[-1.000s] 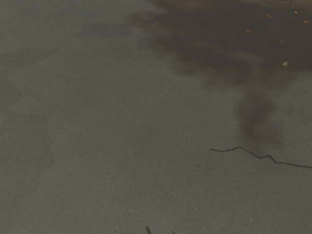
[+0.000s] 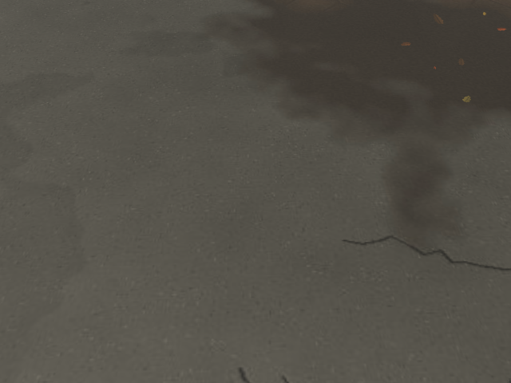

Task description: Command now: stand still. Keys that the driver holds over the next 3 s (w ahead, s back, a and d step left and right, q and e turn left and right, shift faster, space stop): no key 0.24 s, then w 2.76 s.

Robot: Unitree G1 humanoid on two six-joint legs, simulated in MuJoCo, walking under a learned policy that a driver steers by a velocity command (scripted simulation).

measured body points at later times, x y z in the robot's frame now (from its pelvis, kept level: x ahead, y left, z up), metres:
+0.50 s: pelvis +0.04 +0.03 +0.00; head +0.04 +0.05 +0.45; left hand -0.01 +0.28 -0.16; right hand +0.06 -0.22 -0.14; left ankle +0.03 +0.14 -0.73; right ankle -0.01 -0.11 -0.74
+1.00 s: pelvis +0.28 +0.03 -0.03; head +0.32 +0.03 +0.42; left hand +0.52 +0.24 -0.12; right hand +0.14 -0.21 -0.15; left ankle +0.04 +0.14 -0.73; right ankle +0.43 -0.07 -0.74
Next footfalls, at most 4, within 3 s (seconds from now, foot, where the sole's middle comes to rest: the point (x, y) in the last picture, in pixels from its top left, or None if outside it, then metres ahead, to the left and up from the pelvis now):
1.00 right None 0.47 -0.07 -0.78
1.54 left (208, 289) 0.77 0.17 -0.78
2.10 right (285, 205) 1.09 -0.06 -0.78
2.66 left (219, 140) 1.41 0.18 -0.78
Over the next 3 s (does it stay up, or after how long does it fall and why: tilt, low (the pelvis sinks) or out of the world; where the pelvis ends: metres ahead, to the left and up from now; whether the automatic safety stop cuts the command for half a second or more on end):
stays up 1.41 0.09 0.01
